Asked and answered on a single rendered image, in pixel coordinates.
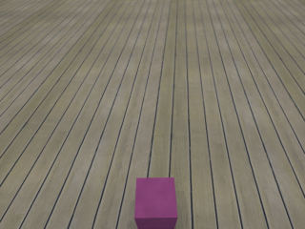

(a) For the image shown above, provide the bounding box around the carton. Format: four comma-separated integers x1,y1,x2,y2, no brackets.
134,177,178,229

